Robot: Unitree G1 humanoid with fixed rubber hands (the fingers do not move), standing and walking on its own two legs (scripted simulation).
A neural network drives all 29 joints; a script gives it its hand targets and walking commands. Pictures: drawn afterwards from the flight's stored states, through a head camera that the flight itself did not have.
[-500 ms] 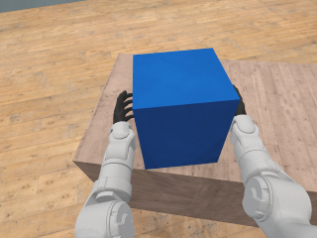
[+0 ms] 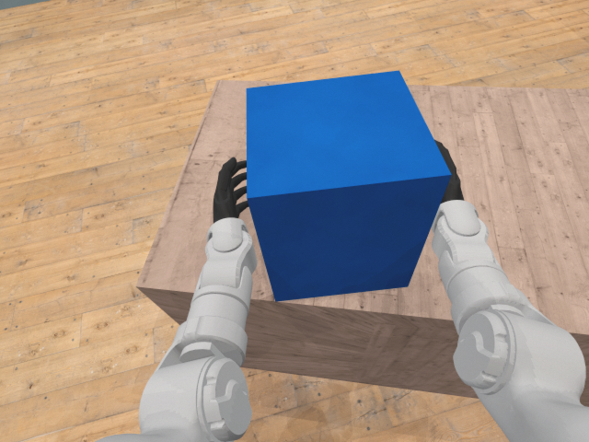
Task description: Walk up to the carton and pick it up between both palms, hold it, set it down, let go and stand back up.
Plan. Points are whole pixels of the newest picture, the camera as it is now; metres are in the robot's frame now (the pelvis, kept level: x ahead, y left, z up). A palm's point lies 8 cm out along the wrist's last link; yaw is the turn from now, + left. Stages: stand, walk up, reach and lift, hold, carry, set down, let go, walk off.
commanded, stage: set down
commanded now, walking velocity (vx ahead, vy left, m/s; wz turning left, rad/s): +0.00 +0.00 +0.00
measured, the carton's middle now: (332, 194) +0.46 +0.02 +0.03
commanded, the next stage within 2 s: none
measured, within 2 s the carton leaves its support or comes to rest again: rests again in 0.76 s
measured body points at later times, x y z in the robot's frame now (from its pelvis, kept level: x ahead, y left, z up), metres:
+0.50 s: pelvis +0.01 +0.01 +0.00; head +0.10 -0.01 +0.44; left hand +0.42 +0.17 +0.04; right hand +0.48 -0.14 +0.05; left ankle -0.01 +0.16 -0.74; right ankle +0.02 -0.06 -0.74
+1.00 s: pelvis +0.00 +0.00 +0.00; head +0.11 +0.00 +0.44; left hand +0.41 +0.16 +0.04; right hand +0.47 -0.14 +0.04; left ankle -0.01 +0.16 -0.74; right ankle +0.02 -0.06 -0.74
